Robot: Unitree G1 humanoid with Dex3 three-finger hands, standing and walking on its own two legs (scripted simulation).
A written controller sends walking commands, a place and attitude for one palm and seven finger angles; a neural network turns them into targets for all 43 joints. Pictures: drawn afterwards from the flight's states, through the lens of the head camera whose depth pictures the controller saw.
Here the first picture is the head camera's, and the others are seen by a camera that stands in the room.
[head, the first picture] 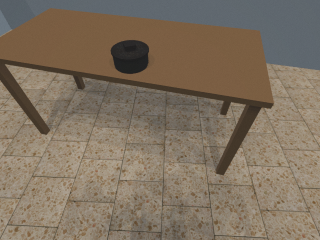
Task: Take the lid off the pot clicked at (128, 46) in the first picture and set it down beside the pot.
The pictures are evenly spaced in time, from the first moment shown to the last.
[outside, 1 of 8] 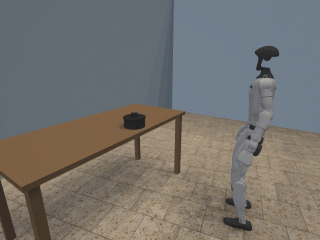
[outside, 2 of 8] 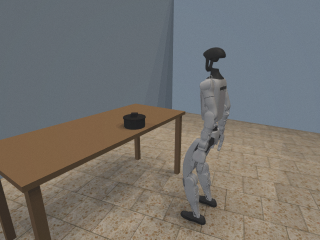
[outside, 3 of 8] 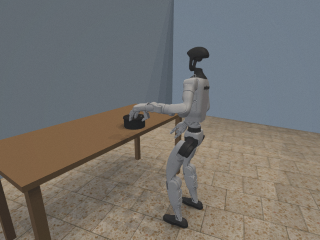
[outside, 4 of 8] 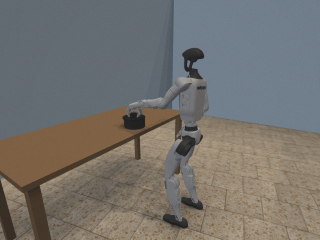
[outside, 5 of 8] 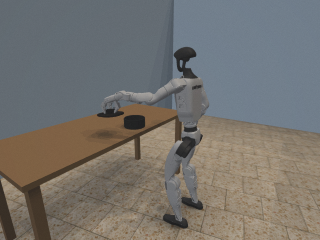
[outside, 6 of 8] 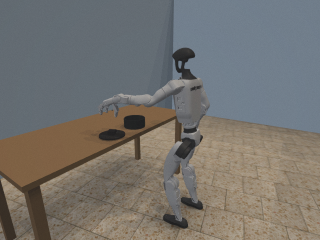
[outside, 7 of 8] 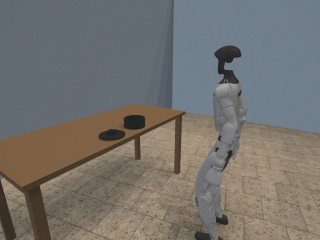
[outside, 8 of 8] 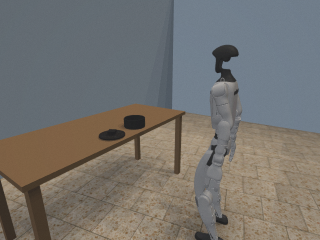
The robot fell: no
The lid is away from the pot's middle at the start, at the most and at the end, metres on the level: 0.00 0.25 0.25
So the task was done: yes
